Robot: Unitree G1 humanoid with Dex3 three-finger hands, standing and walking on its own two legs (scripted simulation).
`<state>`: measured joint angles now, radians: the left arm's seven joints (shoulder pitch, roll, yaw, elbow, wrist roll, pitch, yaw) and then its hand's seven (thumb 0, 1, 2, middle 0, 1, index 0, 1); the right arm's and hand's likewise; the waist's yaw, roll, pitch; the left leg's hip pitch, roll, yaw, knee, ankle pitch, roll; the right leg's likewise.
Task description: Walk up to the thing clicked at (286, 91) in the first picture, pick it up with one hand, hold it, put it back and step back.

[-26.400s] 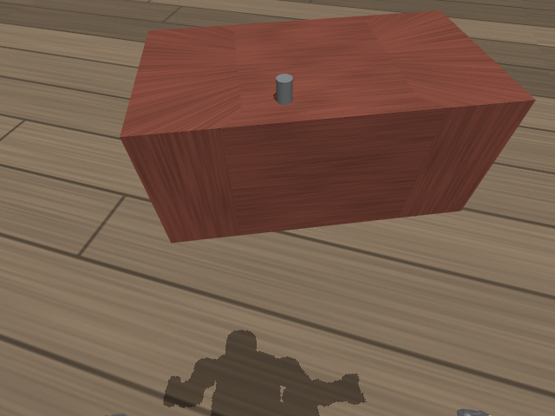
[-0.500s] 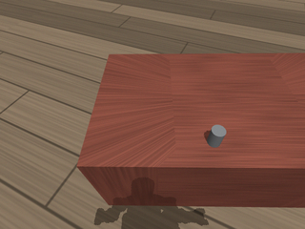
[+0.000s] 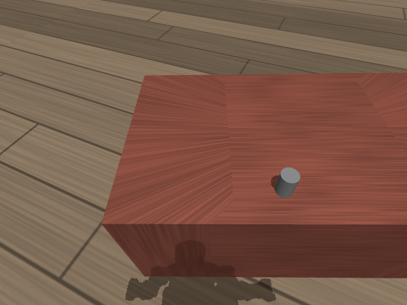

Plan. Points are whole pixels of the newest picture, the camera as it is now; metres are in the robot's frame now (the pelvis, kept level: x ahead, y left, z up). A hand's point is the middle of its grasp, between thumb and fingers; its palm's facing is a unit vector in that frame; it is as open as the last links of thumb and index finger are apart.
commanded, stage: stand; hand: right
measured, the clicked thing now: (286, 182) +0.44 -0.22 -0.14
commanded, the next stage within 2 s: step back in 1.94 s
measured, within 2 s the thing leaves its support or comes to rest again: neither
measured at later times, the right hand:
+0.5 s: hand out of the picture +0.06 -0.25 -0.16, palm faces -0.03 +0.94 -0.34, open 7.4 cm
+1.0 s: hand out of the picture +0.07 -0.25 -0.16, palm faces -0.03 +0.94 -0.34, open 7.4 cm
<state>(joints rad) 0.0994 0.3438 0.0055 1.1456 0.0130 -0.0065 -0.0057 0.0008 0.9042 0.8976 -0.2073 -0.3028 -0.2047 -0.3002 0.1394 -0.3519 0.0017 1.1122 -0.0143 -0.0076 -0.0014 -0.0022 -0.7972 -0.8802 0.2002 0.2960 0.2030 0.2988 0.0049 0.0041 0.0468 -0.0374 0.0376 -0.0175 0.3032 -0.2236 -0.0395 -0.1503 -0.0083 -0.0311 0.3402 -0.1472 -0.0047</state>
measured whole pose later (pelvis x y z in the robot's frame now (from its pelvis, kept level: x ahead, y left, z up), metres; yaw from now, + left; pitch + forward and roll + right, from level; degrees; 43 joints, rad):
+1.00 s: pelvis +0.01 +0.00 +0.00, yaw +0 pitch -2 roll +0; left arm 0.10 0.34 0.00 1.13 0.01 -0.01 0.00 0.00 0.90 0.90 -0.21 -0.30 -0.20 -0.30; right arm 0.14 -0.35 0.00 1.11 -0.01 -0.01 0.00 0.00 -0.91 -0.90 0.20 0.30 0.20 0.30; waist 0.00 0.01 0.05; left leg -0.04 0.04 -0.01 0.30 -0.23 -0.04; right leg -0.16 0.00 -0.03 0.34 -0.16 -0.01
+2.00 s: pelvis +0.00 +0.00 +0.00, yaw -1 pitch -2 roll +0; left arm 0.11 0.35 0.02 1.10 0.00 0.00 -0.01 0.00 0.90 0.90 -0.21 -0.30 -0.21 -0.30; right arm 0.13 -0.36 -0.01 1.09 0.00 0.01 0.01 0.00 -0.90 -0.90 0.20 0.30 0.20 0.30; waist 0.01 0.01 0.08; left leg -0.09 0.04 0.00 0.38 -0.25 -0.03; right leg -0.20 0.00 -0.02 0.38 -0.16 -0.01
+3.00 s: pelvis -0.21 +0.07 -0.01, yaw -6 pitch -1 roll +1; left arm 0.14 0.35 0.06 0.79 0.04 0.05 0.00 0.00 0.90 0.90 -0.21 -0.30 -0.21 -0.30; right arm 0.15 -0.41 -0.04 0.87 0.00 0.03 -0.02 0.00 -0.90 -0.90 0.20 0.30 0.21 0.30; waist 0.03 0.00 0.15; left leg -0.39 -0.09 -0.11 1.07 -0.51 -0.01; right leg -0.31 0.02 0.03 0.55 -0.23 -0.04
